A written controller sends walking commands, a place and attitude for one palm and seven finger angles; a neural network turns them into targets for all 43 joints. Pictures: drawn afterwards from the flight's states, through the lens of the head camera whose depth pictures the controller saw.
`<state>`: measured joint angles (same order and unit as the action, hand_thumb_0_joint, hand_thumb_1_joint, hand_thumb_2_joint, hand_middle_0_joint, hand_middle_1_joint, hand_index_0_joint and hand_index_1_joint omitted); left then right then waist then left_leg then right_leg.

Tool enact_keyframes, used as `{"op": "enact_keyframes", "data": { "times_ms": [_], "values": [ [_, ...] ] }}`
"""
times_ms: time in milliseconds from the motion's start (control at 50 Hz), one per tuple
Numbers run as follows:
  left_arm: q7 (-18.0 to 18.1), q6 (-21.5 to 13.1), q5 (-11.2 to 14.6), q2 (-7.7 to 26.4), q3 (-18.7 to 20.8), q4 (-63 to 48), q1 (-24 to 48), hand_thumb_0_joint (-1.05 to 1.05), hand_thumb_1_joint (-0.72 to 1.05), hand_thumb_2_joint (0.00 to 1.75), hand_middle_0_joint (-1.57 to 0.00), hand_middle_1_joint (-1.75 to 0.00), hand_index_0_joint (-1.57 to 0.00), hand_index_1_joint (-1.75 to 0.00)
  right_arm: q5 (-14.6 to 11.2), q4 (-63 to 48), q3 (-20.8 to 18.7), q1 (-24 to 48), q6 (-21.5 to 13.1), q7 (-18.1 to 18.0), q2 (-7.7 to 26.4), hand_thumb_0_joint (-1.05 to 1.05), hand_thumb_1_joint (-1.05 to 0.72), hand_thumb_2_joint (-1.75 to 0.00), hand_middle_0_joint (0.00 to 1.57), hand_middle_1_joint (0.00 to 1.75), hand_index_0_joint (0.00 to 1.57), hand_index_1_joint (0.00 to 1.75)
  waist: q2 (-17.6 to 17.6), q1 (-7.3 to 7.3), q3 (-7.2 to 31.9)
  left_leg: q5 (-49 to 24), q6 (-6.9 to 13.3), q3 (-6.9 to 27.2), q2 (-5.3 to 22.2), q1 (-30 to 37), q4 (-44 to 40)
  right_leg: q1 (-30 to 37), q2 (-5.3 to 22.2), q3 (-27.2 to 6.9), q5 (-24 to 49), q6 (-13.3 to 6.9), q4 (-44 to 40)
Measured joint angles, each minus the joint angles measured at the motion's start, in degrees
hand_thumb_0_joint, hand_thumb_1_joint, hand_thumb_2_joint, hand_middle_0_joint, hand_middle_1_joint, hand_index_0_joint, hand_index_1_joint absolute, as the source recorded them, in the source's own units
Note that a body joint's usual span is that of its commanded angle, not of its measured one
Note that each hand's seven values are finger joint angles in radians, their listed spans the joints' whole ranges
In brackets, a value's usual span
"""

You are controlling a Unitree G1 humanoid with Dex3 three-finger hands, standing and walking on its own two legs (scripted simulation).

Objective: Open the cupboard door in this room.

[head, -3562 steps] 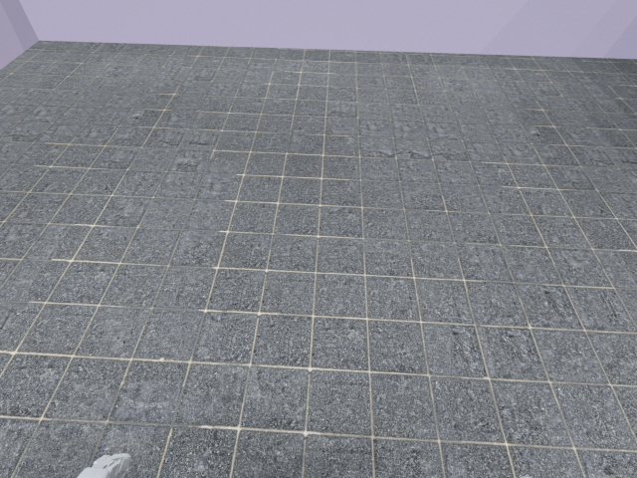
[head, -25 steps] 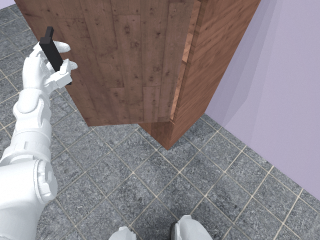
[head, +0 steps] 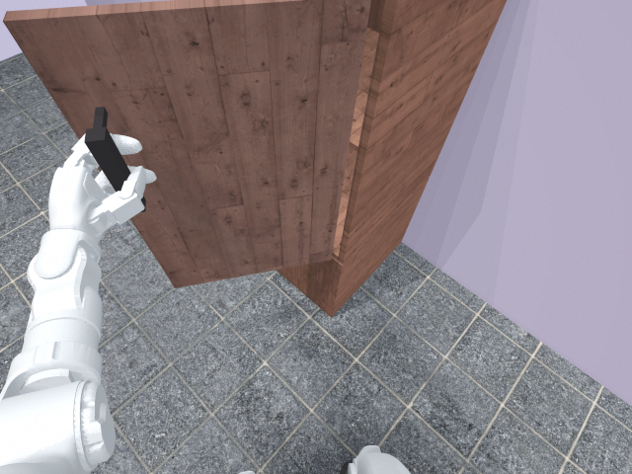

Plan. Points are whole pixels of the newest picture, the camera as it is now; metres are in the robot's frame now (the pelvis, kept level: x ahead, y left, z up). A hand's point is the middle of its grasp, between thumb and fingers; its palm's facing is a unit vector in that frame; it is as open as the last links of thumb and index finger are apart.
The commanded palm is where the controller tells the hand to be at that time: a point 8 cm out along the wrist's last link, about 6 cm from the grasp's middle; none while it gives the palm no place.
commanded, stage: pull the door open along its arc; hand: left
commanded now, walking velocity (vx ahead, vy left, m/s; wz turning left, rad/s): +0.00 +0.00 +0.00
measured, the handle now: (119, 163) +0.49 +0.24 +0.09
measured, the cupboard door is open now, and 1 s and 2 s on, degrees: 55 97 98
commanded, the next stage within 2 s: open thumb and fingers to let go in 0.78 s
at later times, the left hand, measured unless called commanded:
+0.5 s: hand (203, 289) +0.31 +0.11 +0.09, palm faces +0.41 -0.91 +0.05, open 6.2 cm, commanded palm +0.25 +0.16 +0.08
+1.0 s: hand (258, 320) +0.27 +0.05 +0.09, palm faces +0.46 -0.89 -0.05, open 6.1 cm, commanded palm +0.22 +0.09 +0.08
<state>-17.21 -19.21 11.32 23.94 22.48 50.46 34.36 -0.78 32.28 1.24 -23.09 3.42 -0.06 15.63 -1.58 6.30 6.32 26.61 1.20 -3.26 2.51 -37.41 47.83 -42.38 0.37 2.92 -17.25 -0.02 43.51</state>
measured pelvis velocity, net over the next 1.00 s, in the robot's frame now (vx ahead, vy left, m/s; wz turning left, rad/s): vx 0.00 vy -0.05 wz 0.09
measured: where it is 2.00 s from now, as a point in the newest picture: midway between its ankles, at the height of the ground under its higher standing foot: outside the picture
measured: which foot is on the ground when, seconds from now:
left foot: down 0.00-1.00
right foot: down 0.00-1.00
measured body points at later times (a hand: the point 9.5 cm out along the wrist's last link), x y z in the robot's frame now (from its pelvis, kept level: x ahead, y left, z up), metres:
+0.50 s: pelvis +0.00 -0.01 +0.01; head +0.03 -0.02 +0.46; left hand +0.28 +0.16 +0.09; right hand +0.20 -0.21 -0.08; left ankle -0.04 +0.10 -0.70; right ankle +0.03 -0.12 -0.70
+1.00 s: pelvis +0.00 -0.05 +0.01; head +0.01 -0.07 +0.46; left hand +0.25 +0.10 +0.09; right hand +0.20 -0.25 -0.09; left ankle -0.04 +0.10 -0.70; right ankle +0.03 -0.12 -0.70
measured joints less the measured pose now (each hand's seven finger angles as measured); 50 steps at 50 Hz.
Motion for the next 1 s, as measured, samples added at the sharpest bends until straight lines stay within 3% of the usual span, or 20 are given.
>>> {"op": "enact_keyframes", "data": {
  "times_ms": [140,240,360,500,560,640,820,900,1000],
  "values": [
    [2.3,1.8,2.4,-7.3,-5.6,-18.1,-16.0,0.01,0.71,0.73,-0.36,-1.35,-0.34,-1.33,-0.7,-1.8,-0.7,2.1,-1.5,1.1,-0.7,0.01,-0.91,-0.90,0.20,0.30,0.21,0.30,-0.6,-2.11,0.9,-0.5,0.2,-0.5,-0.5,4.8,-2.8,4.4,0.3,-0.5,0.1,0.4,-2.0],
    [13.2,3.5,1.4,-15.9,-11.5,-31.4,-26.1,0.02,0.69,0.73,-0.36,-1.35,-0.34,-1.30,-0.5,-2.3,-0.8,6.1,-3.2,1.9,-2.0,0.01,-0.91,-0.90,0.20,0.30,0.20,0.30,-0.7,-3.93,0.3,-0.9,0.1,-0.6,-1.0,8.0,-4.2,7.3,0.7,-0.6,0.1,0.5,-2.6],
    [27.0,5.4,-4.0,-23.4,-18.6,-39.5,-31.9,0.02,0.67,0.74,-0.35,-1.33,-0.36,-1.29,1.3,-2.7,-0.1,11.0,-3.6,1.9,-4.3,0.01,-0.91,-0.90,0.20,0.30,0.20,0.30,-0.2,-5.57,-1.0,-1.6,-0.3,0.2,-1.5,10.8,-5.1,10.0,1.3,0.1,-0.3,0.1,-2.4],
    [41.2,10.1,-10.9,-27.8,-25.0,-44.1,-34.7,0.02,0.68,0.77,-0.34,-1.29,-0.35,-1.31,3.4,-2.6,0.8,13.4,-1.8,1.4,-6.0,0.01,-0.91,-0.90,0.20,0.30,0.21,0.30,-0.1,-6.44,-1.9,-2.3,-1.1,1.6,-1.5,12.9,-6.0,12.3,1.4,1.5,-0.6,-0.8,-2.6],
    [45.1,12.3,-13.2,-29.2,-27.4,-46.6,-36.9,0.03,0.68,0.78,-0.33,-1.28,-0.35,-1.32,4.0,-2.4,0.7,13.3,-0.8,1.2,-6.1,0.01,-0.91,-0.90,0.20,0.30,0.21,0.30,-0.4,-6.51,-1.8,-2.4,-1.5,2.0,-1.4,13.7,-6.4,13.0,1.3,1.9,-0.9,-1.2,-2.6],
    [47.5,14.1,-15.0,-30.5,-30.7,-50.3,-41.3,0.03,0.69,0.77,-0.31,-1.28,-0.35,-1.32,4.4,-1.8,0.2,12.4,0.3,0.8,-6.0,0.01,-0.91,-0.90,0.20,0.30,0.21,0.30,-0.8,-6.39,-1.7,-2.2,-2.1,2.5,-1.0,14.9,-6.7,14.2,1.0,2.4,-1.4,-1.7,-2.6],
    [48.2,15.1,-16.2,-27.6,-37.4,-56.1,-48.3,0.03,0.68,0.75,-0.32,-1.32,-0.36,-1.34,4.2,-0.6,-1.0,11.7,0.1,0.7,-4.8,0.01,-0.91,-0.90,0.20,0.30,0.20,0.30,-1.4,-5.47,-2.2,-1.3,-3.2,3.7,-0.2,16.4,-5.9,15.9,0.3,3.6,-2.9,-2.8,-1.4],
    [49.0,15.4,-15.8,-27.5,-37.9,-55.7,-47.8,0.03,0.68,0.75,-0.33,-1.32,-0.37,-1.34,4.2,-0.2,-1.1,12.4,-0.5,0.3,-4.4,0.01,-0.91,-0.90,0.20,0.30,0.20,0.30,-1.7,-5.43,-2.5,-1.3,-3.5,4.3,-0.1,16.5,-5.4,16.2,0.3,4.2,-3.2,-3.2,-0.9],
    [50.4,15.1,-15.8,-28.9,-35.7,-51.3,-42.9,0.02,0.65,0.78,-0.36,-1.33,-0.38,-1.34,4.5,0.9,-0.8,14.1,-1.0,-0.7,-4.4,0.01,-0.91,-0.90,0.20,0.30,0.20,0.30,-1.5,-6.34,-3.0,-2.0,-3.5,5.0,-0.4,15.7,-5.3,15.6,0.6,4.8,-2.9,-3.5,-0.6]
  ]
}}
